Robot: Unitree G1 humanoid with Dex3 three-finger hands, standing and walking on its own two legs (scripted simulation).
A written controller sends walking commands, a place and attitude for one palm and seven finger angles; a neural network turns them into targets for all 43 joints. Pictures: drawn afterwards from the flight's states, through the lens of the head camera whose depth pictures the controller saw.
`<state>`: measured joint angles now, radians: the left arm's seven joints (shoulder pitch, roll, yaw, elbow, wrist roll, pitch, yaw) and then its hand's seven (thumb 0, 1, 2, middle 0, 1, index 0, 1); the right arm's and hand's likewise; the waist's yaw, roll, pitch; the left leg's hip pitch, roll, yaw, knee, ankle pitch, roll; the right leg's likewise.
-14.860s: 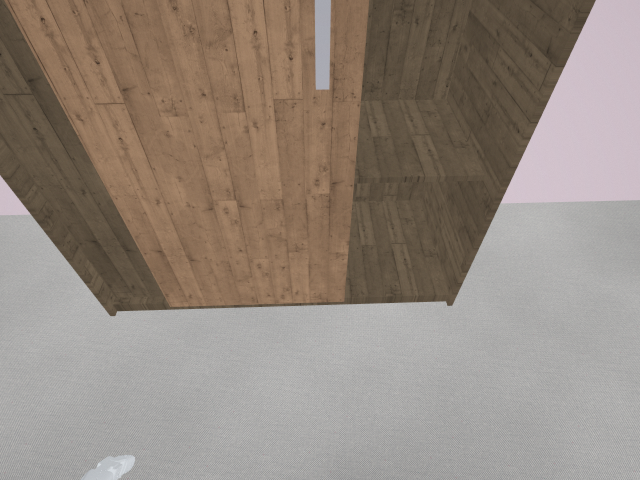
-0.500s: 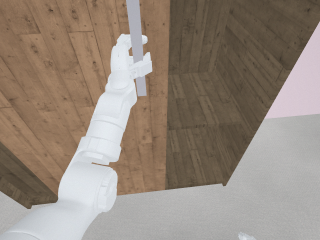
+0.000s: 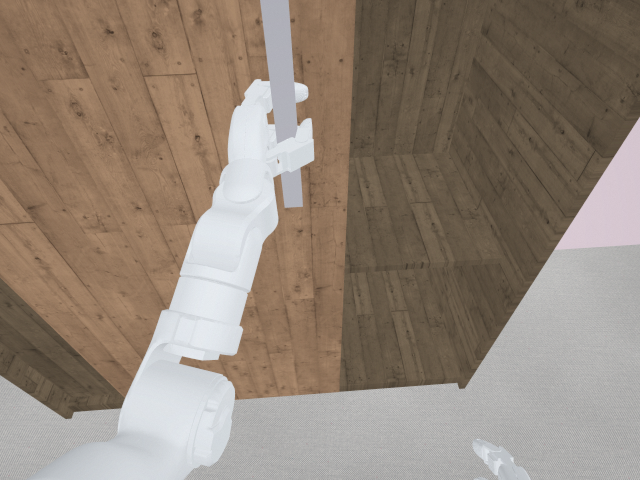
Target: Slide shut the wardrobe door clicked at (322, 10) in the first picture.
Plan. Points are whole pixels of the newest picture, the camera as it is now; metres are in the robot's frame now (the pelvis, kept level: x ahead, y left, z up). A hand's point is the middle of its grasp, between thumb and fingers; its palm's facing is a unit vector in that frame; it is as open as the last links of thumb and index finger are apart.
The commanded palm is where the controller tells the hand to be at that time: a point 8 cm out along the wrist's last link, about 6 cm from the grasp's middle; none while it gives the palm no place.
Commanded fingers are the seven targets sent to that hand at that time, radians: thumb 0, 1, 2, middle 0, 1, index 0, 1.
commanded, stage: tug the door sideways, standing still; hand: left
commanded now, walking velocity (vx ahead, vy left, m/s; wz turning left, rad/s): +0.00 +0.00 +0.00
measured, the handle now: (285, 106) +0.48 +0.06 +0.25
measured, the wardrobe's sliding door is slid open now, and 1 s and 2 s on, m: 0.39 0.39 0.30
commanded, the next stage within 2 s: step sideways, sliding the door along in 0.62 s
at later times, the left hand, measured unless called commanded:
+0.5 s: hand (307, 143) +0.43 +0.03 +0.23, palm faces +0.12 -0.99 -0.06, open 6.3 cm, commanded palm +0.41 +0.03 +0.23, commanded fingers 0.00 0.90 0.90 -0.45 -1.40 -0.45 -1.40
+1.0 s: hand (301, 150) +0.43 +0.04 +0.22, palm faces -0.01 -0.99 -0.13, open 6.7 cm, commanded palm +0.42 +0.05 +0.23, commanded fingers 0.00 0.90 0.90 -0.45 -1.40 -0.45 -1.40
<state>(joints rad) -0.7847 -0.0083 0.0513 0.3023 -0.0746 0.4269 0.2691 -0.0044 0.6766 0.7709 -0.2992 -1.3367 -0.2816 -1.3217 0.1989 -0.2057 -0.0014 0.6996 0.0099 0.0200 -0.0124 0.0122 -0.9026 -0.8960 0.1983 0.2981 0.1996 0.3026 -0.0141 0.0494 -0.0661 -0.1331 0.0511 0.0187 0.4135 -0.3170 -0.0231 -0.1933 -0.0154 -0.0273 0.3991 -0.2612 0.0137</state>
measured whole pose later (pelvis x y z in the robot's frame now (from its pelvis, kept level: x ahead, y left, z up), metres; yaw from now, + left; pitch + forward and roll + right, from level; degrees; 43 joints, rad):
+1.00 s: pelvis -0.04 -0.01 -0.02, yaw +0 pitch +0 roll +1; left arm -1.02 0.18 0.02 0.75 -0.11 -0.06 0.12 -0.10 0.64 0.78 -0.43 -1.39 -0.19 -1.38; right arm 0.29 -0.19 0.00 0.75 0.02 -0.10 -0.07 0.01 -0.90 -0.90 0.20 0.30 0.20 0.30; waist -0.02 0.03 0.09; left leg -0.24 0.04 0.03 0.61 -0.38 -0.03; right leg -0.35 -0.01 -0.03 0.70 -0.39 -0.02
